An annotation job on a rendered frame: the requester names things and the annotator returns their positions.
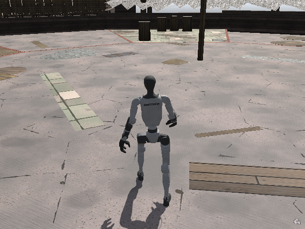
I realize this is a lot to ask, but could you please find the right robot forearm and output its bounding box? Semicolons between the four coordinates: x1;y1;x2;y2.
171;112;177;123

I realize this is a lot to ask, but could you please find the left robot upper arm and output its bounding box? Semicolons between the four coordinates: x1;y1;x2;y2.
129;97;141;125

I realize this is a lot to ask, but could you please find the humanoid robot torso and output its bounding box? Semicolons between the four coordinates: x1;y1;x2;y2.
140;94;163;143

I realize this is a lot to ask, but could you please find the robot right hand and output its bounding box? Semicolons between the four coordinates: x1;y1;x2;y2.
166;120;177;127

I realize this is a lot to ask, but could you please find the left robot forearm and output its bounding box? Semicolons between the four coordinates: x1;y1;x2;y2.
121;117;132;141

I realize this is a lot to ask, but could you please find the right robot upper arm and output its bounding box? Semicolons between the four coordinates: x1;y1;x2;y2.
161;95;175;120

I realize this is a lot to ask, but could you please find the robot left thigh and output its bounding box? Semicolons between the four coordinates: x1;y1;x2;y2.
137;133;147;153

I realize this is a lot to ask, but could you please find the robot left hand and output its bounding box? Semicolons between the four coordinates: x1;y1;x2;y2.
119;139;130;153

